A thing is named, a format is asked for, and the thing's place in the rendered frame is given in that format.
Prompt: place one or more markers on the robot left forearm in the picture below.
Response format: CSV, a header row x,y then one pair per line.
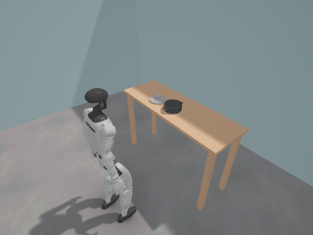
x,y
89,142

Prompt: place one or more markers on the robot right forearm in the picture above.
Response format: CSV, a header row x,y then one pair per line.
x,y
109,165

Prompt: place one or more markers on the right robot foot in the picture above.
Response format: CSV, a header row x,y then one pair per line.
x,y
130,212

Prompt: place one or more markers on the robot left hand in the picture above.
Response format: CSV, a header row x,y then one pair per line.
x,y
93,152

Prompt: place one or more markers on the lid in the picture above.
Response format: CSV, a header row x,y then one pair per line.
x,y
159,100

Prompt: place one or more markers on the robot left upper arm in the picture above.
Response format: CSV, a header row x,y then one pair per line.
x,y
85,128

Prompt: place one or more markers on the robot right upper arm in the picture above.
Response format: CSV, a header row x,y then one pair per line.
x,y
108,132

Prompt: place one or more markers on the pot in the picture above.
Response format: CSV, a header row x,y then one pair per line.
x,y
172,106

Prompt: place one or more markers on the humanoid robot head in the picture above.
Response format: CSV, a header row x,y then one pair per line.
x,y
97,95

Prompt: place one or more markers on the table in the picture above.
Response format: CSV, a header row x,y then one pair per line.
x,y
201,124

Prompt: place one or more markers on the robot right hand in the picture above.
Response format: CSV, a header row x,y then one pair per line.
x,y
118,185

